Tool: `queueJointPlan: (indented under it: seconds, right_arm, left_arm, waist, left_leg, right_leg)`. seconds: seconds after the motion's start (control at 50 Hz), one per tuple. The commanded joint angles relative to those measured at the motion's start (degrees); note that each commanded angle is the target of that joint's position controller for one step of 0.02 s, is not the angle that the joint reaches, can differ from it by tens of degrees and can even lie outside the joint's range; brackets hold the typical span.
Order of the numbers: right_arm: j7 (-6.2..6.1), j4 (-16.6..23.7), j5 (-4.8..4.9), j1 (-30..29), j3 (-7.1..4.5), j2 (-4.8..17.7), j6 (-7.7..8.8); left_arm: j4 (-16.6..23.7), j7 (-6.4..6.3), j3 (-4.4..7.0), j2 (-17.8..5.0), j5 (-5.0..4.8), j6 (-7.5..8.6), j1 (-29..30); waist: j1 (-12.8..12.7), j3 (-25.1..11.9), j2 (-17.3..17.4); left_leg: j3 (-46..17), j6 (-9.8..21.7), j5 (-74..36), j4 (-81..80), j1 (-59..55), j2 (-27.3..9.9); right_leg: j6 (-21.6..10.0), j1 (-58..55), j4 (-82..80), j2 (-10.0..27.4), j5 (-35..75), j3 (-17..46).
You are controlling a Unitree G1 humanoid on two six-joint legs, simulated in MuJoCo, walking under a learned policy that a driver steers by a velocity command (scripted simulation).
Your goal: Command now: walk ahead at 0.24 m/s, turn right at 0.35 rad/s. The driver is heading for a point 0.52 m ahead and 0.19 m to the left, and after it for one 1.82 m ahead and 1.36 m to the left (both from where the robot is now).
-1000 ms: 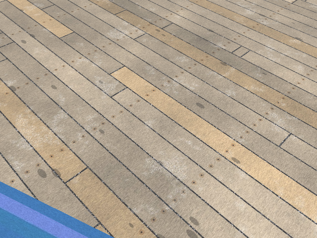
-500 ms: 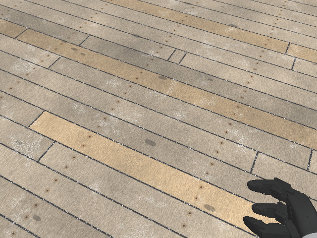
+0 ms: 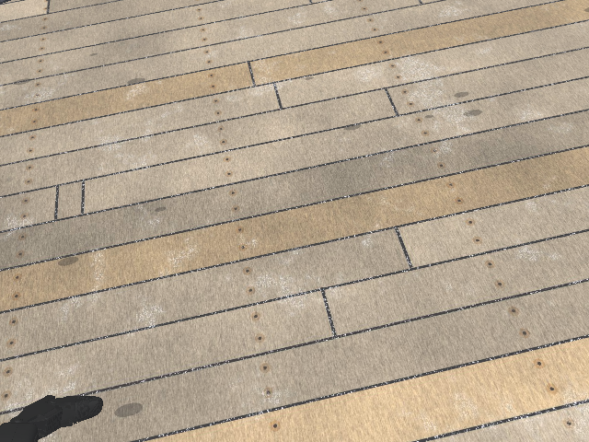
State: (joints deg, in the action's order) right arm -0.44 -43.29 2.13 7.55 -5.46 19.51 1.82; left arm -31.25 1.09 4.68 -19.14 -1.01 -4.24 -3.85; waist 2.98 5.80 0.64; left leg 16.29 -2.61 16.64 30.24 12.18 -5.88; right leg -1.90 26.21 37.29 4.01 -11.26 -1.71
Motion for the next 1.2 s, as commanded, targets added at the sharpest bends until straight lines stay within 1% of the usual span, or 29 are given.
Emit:
queueJointPlan:
  seconds: [0.02, 0.04, 0.06, 0.08, 0.12, 0.18, 0.2, 0.28, 0.46, 0.5, 0.54, 0.58, 0.6, 0.62, 0.66, 0.68, 0.7, 0.72, 0.78, 0.84, 0.9, 0.96, 0.98, 1.0, 1.02, 1.06, 1.08, 1.12, 1.2]
  right_arm:
    - [1.4, 2.6, -1.37, 0.5, 0.58, 2.4, 0.44]
    - [1.78, 5.6, -1.6, -0.7, 1.93, 0.8, 0.85]
    - [2.14, 5.1, 0.82, -4.9, 0.31, 5.4, 1.3]
    - [2.48, 5.3, 1.8, -5.1, -0.14, 6.2, 1.49]
    - [2.21, 3.1, -0.07, -2.2, -0.41, 5.8, 1.69]
    - [1.92, 1.8, 0.16, 0.5, -0.52, 4.0, 0.96]
    - [3.62, 0.1, -6.07, 3.0, 0.38, 1.5, -1.2]
    - [5.54, 1.0, -4.18, 0.9, -0.42, 2.0, -3.0]
    - [7.1, 5.8, -4.1, -8.2, 0.99, 0.5, -3.1]
    - [6.47, 6.4, -3.64, -7.4, 1.38, 0.3, -2.99]
    - [4.61, 4.1, -2.49, 3.2, 0.34, 2.5, -2.66]
    - [2.71, -2.7, -3.13, 25.7, -3.16, 10.5, -1.54]
    - [2.28, -1.8, -3.43, 20.8, -5.15, 19.2, -2.3]
    - [2.48, 0.8, -2.75, 21.5, -4.58, 17.4, -1.65]
    - [1.22, -1.0, -3.36, 19.0, -3.53, 14.9, -0.88]
    - [0.48, -0.3, -3.0, 16.4, -3.16, 13.2, -0.33]
    - [1.31, 3.9, 1.01, 11.5, -1.7, 7.9, 1.15]
    - [1.31, 4.9, 1.42, 8.6, -1.36, 7.1, 1.84]
    - [-0.53, 5.9, 0.35, 7.7, -2.0, 8.0, 1.76]
    - [-2.5, 6.5, 0.31, 6.9, -1.86, 6.9, -1.04]
    - [-3.26, 6.2, 0.15, 8.6, -1.98, 7.1, -2.92]
    - [-3.66, 8.0, -0.16, 4.1, -1.71, 5.0, -2.88]
    - [-3.25, 8.9, -0.38, 4.1, -0.81, 2.4, -2.71]
    - [-2.71, 9.6, -2.4, 8.3, 1.33, -4.0, -2.94]
    - [-1.37, 11.4, 0.12, 22.0, 1.29, -1.6, -3.02]
    - [-0.86, 9.2, 0.02, 12.9, -1.85, 10.1, -4.77]
    - [-1.33, 9.9, -0.45, 9.2, -2.29, 10.4, -5.67]
    - [-1.53, 11.8, -0.28, 7.0, -1.98, 8.1, -6.46]
    - [-1.45, 13.5, -0.39, 4.2, -0.48, 3.2, -5.8]
  left_arm:
    - [-0.5, -1.48, 4.02, -9.8, -0.11, 0.75, -15.1]
    - [-0.1, -1.91, 3.62, -13.2, 0.59, 1.77, -17.9]
    - [-1.0, -1.62, 2.74, -10.2, 0.61, 3.49, -19.2]
    - [-2.0, -1.62, 2.29, -9.5, 0.41, 4.95, -17.4]
    - [-1.9, -1.87, 1.18, -6.5, 0.57, 6.64, -11.2]
    - [-2.3, -2.1, 0.55, -4.6, 1.94, 8.91, -9.3]
    - [-4.0, -1.64, 0.11, -4.9, 4.19, 8.7, -13.0]
    - [-6.4, -1.17, 0.47, -4.3, 3.57, 9.65, -14.5]
    - [-12.4, -2.38, 1.58, -5.2, 4.13, 10.07, -18.0]
    - [-13.3, -2.13, 1.71, -6.3, 3.99, 9.38, -17.8]
    - [-14.1, -1.71, 2.17, -9.3, 3.65, 8.24, -16.9]
    - [-11.8, -0.65, 1.2, -8.2, 2.26, 7.69, -14.7]
    - [-6.0, 0.23, -0.79, 0.3, 2.15, 9.38, -13.5]
    - [-4.5, -0.09, -0.9, -3.2, 3.58, 10.3, -7.2]
    - [-5.5, -0.91, -1.59, -1.7, 3.51, 10.74, -5.6]
    - [-5.2, -1.01, -2.1, -0.5, 3.8, 9.96, -8.4]
    - [-3.7, -2.63, -0.3, -3.5, 0.07, 11.33, -6.4]
    - [-3.7, -3.05, 0.15, -5.1, -0.13, 11.18, -6.0]
    - [-2.6, -3.26, -0.39, -2.2, 1.89, 10.42, -2.3]
    - [-0.9, -2.55, -1.44, 1.1, 1.28, 10.9, 4.6]
    - [-0.4, -1.22, -0.32, -1.5, 0.01, 11.18, 6.6]
    - [-2.4, -1.37, 1.6, -5.4, 0.52, 11.21, -1.9]
    - [-3.9, -1.7, 1.8, -5.9, 1.75, 11.19, -8.4]
    - [-3.5, -2.17, 1.27, -6.5, 2.1, 10.72, -9.6]
    - [-3.6, -2.25, 1.31, -8.7, 3.81, 10.2, -8.5]
    - [1.4, -3.21, 0.08, -1.1, 2.7, 8.55, 0.9]
    - [1.4, -3.49, -0.4, -0.5, 2.52, 7.31, 1.6]
    - [0.1, -3.97, -0.07, -1.7, 2.56, 6.22, 2.7]
    - [-2.5, -4.24, 1.15, -3.6, 3.12, 6.21, -1.0]
  waist:
    - [-7.2, -15.2, -11.4]
    - [-8.0, -17.4, -21.5]
    - [-11.1, -15.0, -12.0]
    - [-9.6, -11.1, -12.1]
    - [-6.2, -8.5, -8.9]
    - [-4.0, -6.9, -6.5]
    - [-3.8, -6.4, -3.9]
    - [-3.7, -3.3, -5.2]
    - [-5.2, 4.3, -5.2]
    - [-4.5, 3.5, -5.6]
    - [1.3, -4.2, -6.3]
    - [11.3, -16.4, 2.9]
    - [3.9, -17.4, 23.3]
    - [5.6, -21.0, 8.8]
    - [1.0, -8.2, -4.2]
    - [-2.2, -8.1, -0.9]
    - [-3.2, -11.5, 1.5]
    - [-4.6, -10.8, 2.6]
    - [-5.0, -7.6, 0.3]
    - [-2.9, -9.4, 2.3]
    - [-1.0, -12.4, 7.2]
    - [-5.9, -13.7, 8.9]
    - [-8.4, -19.1, 6.2]
    - [-5.8, -23.5, -6.5]
    - [2.7, -31.2, -22.0]
    - [-1.6, -20.8, -9.1]
    - [-1.8, -17.8, -4.6]
    - [-1.2, -10.6, -6.0]
    - [-3.0, -12.3, -7.9]
  left_leg:
    - [-2.9, 4.8, 3.6, 14.6, 13.0, -5.0]
    - [-6.9, 1.7, 23.3, 31.3, 31.8, 3.2]
    - [-15.2, 2.9, 20.3, 39.3, 36.9, 1.4]
    - [-16.6, 4.5, 15.5, 40.5, 39.7, 0.2]
    - [-19.3, 4.5, 5.9, 37.8, 37.4, -1.4]
    - [-21.4, 2.8, -6.0, 37.3, 35.8, -0.9]
    - [-19.8, 1.6, -7.7, 35.6, 31.9, 1.3]
    - [-19.4, 0.1, -13.4, 33.9, 35.9, 0.5]
    - [-11.5, 7.6, -9.3, 18.4, 37.7, -2.7]
    - [-7.2, 10.9, -3.8, 14.4, 31.1, 0.0]
    - [-1.9, 14.4, 4.2, 15.3, 16.2, 8.3]
    - [-12.6, 18.0, 10.3, 6.2, -19.2, 10.8]
    - [-51.3, 26.2, 21.0, -9.5, -30.5, -4.9]
    - [-61.5, 23.4, 8.0, -15.4, -34.3, -8.6]
    - [-41.3, 17.4, -32.0, -7.4, -19.6, -4.9]
    - [-38.2, 17.8, -38.5, -5.7, -13.4, -3.5]
    - [-38.4, 20.2, -33.5, -9.0, -9.2, -1.8]
    - [-36.8, 19.7, -33.1, -10.5, -7.0, -0.5]
    - [-32.4, 18.2, -45.6, -9.8, 0.7, 3.0]
    - [-28.8, 12.9, -41.0, -6.7, 5.2, 8.9]
    - [-35.7, 9.0, -29.4, -5.2, 4.0, 7.8]
    - [-39.9, 5.9, -22.8, 5.5, 1.8, 9.0]
    - [-36.8, 3.6, -17.7, 16.9, 1.6, 11.7]
    - [-31.5, 2.5, 21.3, 31.5, 11.1, 16.6]
    - [-32.5, 1.0, 25.5, 47.8, 22.2, 15.4]
    - [-26.5, -2.7, 13.0, 53.1, 23.3, 8.0]
    - [-24.3, -3.2, 9.5, 51.9, 22.0, 6.7]
    - [-21.1, -2.5, 7.3, 46.7, 19.5, 4.4]
    - [-18.8, -2.2, 8.0, 37.9, 21.8, 1.5]
  right_leg:
    - [-7.4, -30.6, -10.4, 4.0, 3.8, 10.4]
    - [-18.9, -36.2, -21.7, 18.5, -23.4, 37.0]
    - [-18.9, -33.1, -25.6, 18.9, -35.0, 39.0]
    - [-15.9, -30.7, -25.5, 18.0, -36.4, 34.5]
    - [-11.3, -24.5, -25.1, 14.9, -28.9, 25.4]
    - [-8.5, -20.7, -29.3, 13.7, -22.3, 16.6]
    - [-6.2, -18.2, -31.5, 12.1, -16.7, 10.7]
    - [-5.5, -20.4, -33.9, 13.2, -14.9, 2.8]
    - [-3.4, -32.4, -34.9, 15.2, -9.3, -11.1]
    - [-2.8, -33.6, -29.1, 14.3, 11.0, -15.8]
    - [-2.6, -34.8, -11.2, 13.8, 49.9, -17.8]
    - [0.2, -11.7, 26.8, 9.5, 43.4, -17.9]
    - [5.2, 15.2, 48.9, -5.0, -15.2, -10.7]
    - [4.9, 21.1, 53.7, -3.9, -15.7, 2.6]
    - [4.2, 18.7, 47.4, 1.1, -9.8, 3.3]
    - [4.8, 16.0, 43.9, 2.2, -9.4, 3.6]
    - [5.7, 12.2, 43.1, 1.7, -9.6, 7.6]
    - [6.1, 11.3, 40.1, 2.5, -8.4, 7.9]
    - [7.9, 10.0, 25.8, 0.3, -5.1, 5.1]
    - [8.1, 2.8, 2.9, -7.2, 5.8, 2.0]
    - [7.6, -5.4, -9.2, -10.8, 17.2, 3.6]
    - [5.9, -14.9, -14.7, -7.7, 23.0, 8.1]
    - [4.1, -24.7, -16.0, -3.2, 27.9, 9.3]
    - [2.0, -37.1, -10.3, 9.0, 46.1, 20.8]
    - [-11.6, -45.9, -13.0, 26.0, 38.3, 48.3]
    - [-11.5, -30.8, -16.6, 17.0, 12.2, 32.3]
    - [-8.7, -24.1, -18.0, 13.0, 7.9, 25.2]
    - [-7.3, -12.7, -20.6, 8.2, 8.8, 14.6]
    - [-11.8, -16.9, -22.3, 11.8, 14.7, 9.4]
